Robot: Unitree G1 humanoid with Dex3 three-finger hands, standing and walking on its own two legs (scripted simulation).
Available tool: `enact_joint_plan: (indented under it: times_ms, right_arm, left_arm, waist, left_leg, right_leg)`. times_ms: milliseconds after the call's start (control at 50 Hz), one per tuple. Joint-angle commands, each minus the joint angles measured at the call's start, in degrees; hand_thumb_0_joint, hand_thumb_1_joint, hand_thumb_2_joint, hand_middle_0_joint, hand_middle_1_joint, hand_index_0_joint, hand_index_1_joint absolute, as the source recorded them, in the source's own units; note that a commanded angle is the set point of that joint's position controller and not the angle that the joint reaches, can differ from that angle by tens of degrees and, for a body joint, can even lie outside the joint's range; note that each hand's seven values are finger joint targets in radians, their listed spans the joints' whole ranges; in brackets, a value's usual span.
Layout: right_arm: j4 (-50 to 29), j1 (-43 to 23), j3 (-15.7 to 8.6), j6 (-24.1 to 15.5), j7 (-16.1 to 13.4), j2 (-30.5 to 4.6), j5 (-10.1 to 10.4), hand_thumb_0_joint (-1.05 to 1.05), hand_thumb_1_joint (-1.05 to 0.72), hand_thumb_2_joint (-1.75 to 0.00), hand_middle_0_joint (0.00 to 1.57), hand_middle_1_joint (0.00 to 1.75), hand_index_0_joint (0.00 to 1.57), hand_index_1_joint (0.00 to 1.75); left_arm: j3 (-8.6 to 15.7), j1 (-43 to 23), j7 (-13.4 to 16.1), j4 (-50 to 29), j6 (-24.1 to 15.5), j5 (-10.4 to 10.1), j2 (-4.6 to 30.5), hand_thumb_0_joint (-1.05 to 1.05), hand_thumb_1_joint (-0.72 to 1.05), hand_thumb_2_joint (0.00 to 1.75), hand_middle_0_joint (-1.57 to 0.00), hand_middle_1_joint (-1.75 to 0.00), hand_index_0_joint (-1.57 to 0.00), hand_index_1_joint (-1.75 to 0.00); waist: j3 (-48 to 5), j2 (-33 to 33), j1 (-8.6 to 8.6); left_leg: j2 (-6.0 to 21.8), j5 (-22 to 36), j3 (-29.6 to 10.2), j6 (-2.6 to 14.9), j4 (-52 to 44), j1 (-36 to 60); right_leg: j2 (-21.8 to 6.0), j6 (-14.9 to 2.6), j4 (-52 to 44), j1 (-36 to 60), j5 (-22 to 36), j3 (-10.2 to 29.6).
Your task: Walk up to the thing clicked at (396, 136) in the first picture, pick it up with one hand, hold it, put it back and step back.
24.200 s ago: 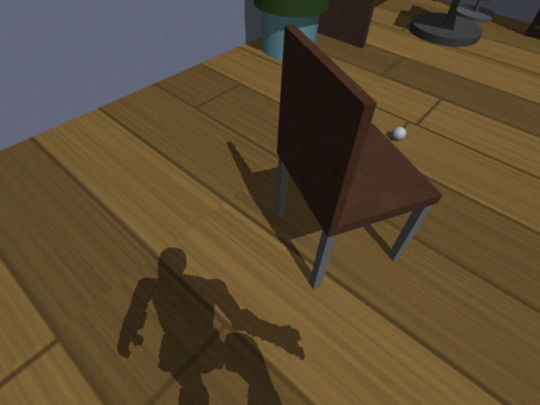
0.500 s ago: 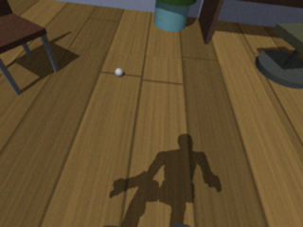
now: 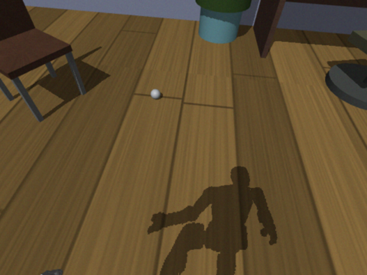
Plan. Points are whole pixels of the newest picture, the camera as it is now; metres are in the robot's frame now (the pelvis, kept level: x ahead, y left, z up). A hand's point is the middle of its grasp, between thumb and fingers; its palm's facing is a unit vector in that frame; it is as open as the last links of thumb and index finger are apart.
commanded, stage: walk up
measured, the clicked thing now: (155, 94) +1.53 +0.21 -0.73
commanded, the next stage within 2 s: stand in 0.46 s
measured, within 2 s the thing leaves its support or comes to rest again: neither
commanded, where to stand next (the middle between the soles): +0.06 -0.02 m, yaw -3 degrees
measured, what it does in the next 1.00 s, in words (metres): stands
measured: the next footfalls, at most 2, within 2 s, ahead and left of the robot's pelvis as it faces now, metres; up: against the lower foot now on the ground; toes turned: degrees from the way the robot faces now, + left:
none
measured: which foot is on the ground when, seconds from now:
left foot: down 0.00-1.00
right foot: down 0.00-1.00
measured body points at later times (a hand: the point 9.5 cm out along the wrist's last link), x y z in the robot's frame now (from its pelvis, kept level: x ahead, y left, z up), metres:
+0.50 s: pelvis +0.01 +0.00 +0.01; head +0.02 +0.00 +0.46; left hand +0.07 +0.31 -0.12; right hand +0.12 -0.30 -0.12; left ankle +0.01 +0.14 -0.74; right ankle +0.01 -0.15 -0.74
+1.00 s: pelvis +0.01 -0.02 +0.01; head +0.02 -0.02 +0.46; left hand +0.09 +0.28 -0.12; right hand +0.08 -0.32 -0.12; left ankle +0.01 +0.14 -0.74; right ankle +0.01 -0.15 -0.74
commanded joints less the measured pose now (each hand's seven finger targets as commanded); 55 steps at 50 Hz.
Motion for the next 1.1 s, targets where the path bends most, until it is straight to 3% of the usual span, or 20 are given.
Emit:
enact_joint_plan:
  times_ms: [0,140,380,420,460,640,720,780,800,900,1000,1080]
  right_arm:
    - [-2.92,-3.81,-2.8,-1.29,-1.51,-13.44,-0.05,0.0,-0.9,-0.9,0.2,0.3,0.2,0.3]
    - [-1.66,-6.41,-2.83,-0.85,-1.33,-13.43,-0.43,0.0,-0.9,-0.9,0.2,0.3,0.2,0.3]
    - [-1.34,-7.84,-2.78,-0.54,-1.01,-12.86,-0.22,0.0,-0.9,-0.9,0.2,0.3,0.2,0.3]
    - [-1.47,-8.02,-2.75,-0.46,-0.97,-12.64,-0.2,0.0,-0.9,-0.9,0.2,0.3,0.2,0.3]
    - [-1.59,-8.4,-2.73,-0.51,-0.97,-11.84,-0.16,0.0,-0.9,-0.9,0.2,0.3,0.2,0.3]
    - [-1.09,-8.02,-2.91,0.07,-0.78,-11.63,-0.25,0.0,-0.9,-0.9,0.2,0.3,0.2,0.3]
    - [-0.93,-8.42,-2.99,-0.18,-0.82,-11.6,-0.53,0.0,-0.9,-0.9,0.2,0.3,0.2,0.3]
    - [-0.72,-8.11,-2.8,-0.14,-0.83,-11.1,-0.47,0.0,-0.9,-0.9,0.2,0.3,0.2,0.3]
    - [-0.77,-7.73,-3.01,-0.14,-0.86,-11.78,-0.45,0.0,-0.9,-0.9,0.2,0.3,0.2,0.3]
    - [-0.41,-6.9,-2.73,-0.02,-0.77,-11.08,-0.5,0.0,-0.9,-0.9,0.2,0.3,0.2,0.3]
    - [-0.55,-6.46,-2.84,0.02,-0.72,-11.51,-0.64,0.0,-0.9,-0.9,0.2,0.3,0.2,0.3]
    - [-0.53,-5.74,-2.73,-0.2,-0.7,-11.63,-0.6,0.0,-0.9,-0.9,0.2,0.3,0.2,0.3]
  left_arm:
    - [2.85,-2.57,0.82,-2.42,-1.0,-0.49,12.4,0.0,0.9,0.9,-0.2,-0.3,-0.2,-0.3]
    - [2.35,-4.48,0.67,-0.6,-0.47,-0.27,11.59,0.0,0.9,0.9,-0.2,-0.3,-0.2,-0.3]
    - [2.71,-4.71,0.57,1.41,-0.98,0.39,11.6,0.0,0.9,0.9,-0.2,-0.3,-0.2,-0.3]
    - [2.82,-4.11,0.6,1.58,-1.04,0.36,11.56,0.0,0.9,0.9,-0.2,-0.3,-0.2,-0.3]
    - [2.34,-4.21,0.88,1.68,-1.1,0.36,11.15,0.0,0.9,0.9,-0.2,-0.3,-0.2,-0.3]
    - [2.42,-3.01,0.93,2.08,-1.02,0.43,11.66,0.0,0.9,0.9,-0.2,-0.3,-0.2,-0.3]
    - [2.48,-2.19,0.97,1.99,-1.11,0.31,11.66,0.0,0.9,0.9,-0.2,-0.3,-0.2,-0.3]
    - [2.5,-2.34,0.99,2.11,-0.99,0.41,11.63,0.0,0.9,0.9,-0.2,-0.3,-0.2,-0.3]
    - [2.41,-2.16,0.99,1.94,-1.0,0.49,11.29,0.0,0.9,0.9,-0.2,-0.3,-0.2,-0.3]
    - [2.51,-2.43,0.99,1.7,-0.92,0.52,11.63,0.0,0.9,0.9,-0.2,-0.3,-0.2,-0.3]
    - [2.5,-2.71,0.96,1.22,-0.88,0.6,11.43,0.0,0.9,0.9,-0.2,-0.3,-0.2,-0.3]
    - [2.4,-2.5,0.83,1.01,-0.99,0.4,11.42,0.0,0.9,0.9,-0.2,-0.3,-0.2,-0.3]
  waist:
    - [-8.49,0.27,0.94]
    - [-4.97,3.06,0.81]
    - [-5.85,1.42,0.23]
    - [-6.13,1.21,0.31]
    - [-5.61,-0.18,0.0]
    - [-5.36,0.3,-0.1]
    - [-6.63,0.96,0.61]
    - [-5.24,0.04,0.57]
    - [-6.4,0.9,0.42]
    - [-3.88,-0.39,0.33]
    - [-3.95,0.66,0.42]
    - [-5.24,0.93,0.27]
  left_leg:
    - [5.06,20.03,-3.69,3.48,-4.28,1.87]
    - [5.81,13.13,-5.03,3.17,-9.98,0.13]
    - [5.08,13.68,-3.87,2.55,-10.71,3.33]
    - [5.13,14.76,-3.81,2.43,-10.42,4.54]
    - [6.41,19.42,-3.95,1.82,-10.99,6.51]
    - [5.79,11.3,-2.71,1.47,-13.19,5.82]
    - [6.38,15.24,-2.71,1.38,-13.03,6.57]
    - [6.26,13.87,-2.69,1.15,-13.32,5.73]
    - [6.47,14.99,-2.51,1.34,-13.05,6.44]
    - [6.05,11.12,-2.27,1.06,-13.6,5.25]
    - [6.17,10.11,-2.19,1.16,-13.59,4.02]
    - [6.47,12.73,-2.02,1.07,-13.33,5.41]
  right_leg:
    - [-4.82,-4.23,-4.71,7.64,13.36,3.9]
    - [-3.8,-3.15,-7.71,7.71,6.37,3.12]
    - [-4.45,-2.52,-11.0,8.34,6.69,3.12]
    - [-4.41,-2.49,-11.11,7.98,7.06,2.93]
    - [-4.26,-2.86,-11.82,6.92,11.41,3.97]
    - [-4.08,-2.9,-13.66,7.18,5.53,5.04]
    - [-4.2,-3.09,-12.39,8.47,9.71,4.99]
    - [-3.86,-2.82,-12.8,7.8,7.8,4.96]
    - [-4.08,-3.03,-12.57,8.38,9.49,5.05]
    - [-3.7,-2.8,-13.6,6.54,4.77,5.46]
    - [-3.7,-2.99,-13.81,7.07,3.54,5.8]
    - [-3.84,-3.18,-13.02,7.74,7.73,5.91]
